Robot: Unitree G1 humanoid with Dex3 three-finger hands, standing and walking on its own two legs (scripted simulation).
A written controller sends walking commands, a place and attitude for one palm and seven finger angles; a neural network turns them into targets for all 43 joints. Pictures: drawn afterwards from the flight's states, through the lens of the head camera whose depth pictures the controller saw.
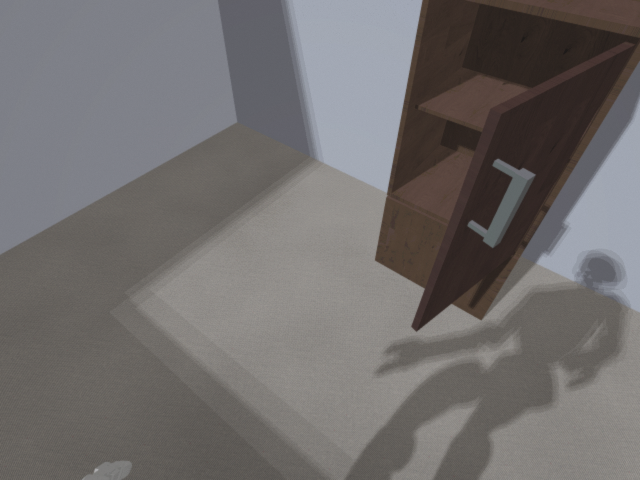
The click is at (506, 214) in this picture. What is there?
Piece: cupboard door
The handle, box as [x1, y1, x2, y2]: [467, 159, 535, 247]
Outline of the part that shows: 499,159 496,159 492,165 513,177 490,226 486,230 472,220 467,225 483,236 483,241 492,247 500,241 535,175 523,168 518,170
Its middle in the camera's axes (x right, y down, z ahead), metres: +0.30 -0.06 +0.66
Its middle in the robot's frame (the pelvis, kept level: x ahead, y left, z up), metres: +0.55 -0.27 +0.04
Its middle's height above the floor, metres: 0.81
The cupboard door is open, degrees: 76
